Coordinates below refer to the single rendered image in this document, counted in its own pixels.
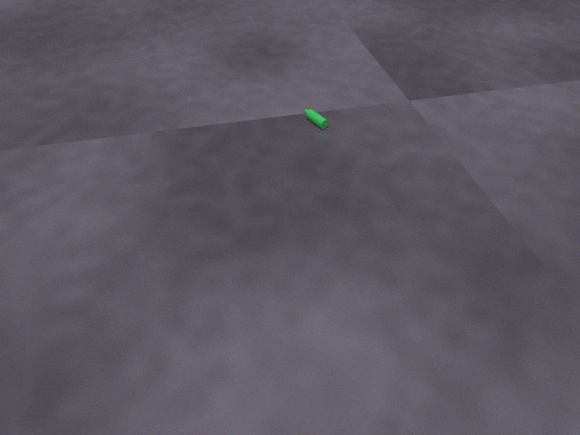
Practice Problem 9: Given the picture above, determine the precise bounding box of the bottle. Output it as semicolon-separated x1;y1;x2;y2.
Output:
304;109;329;129

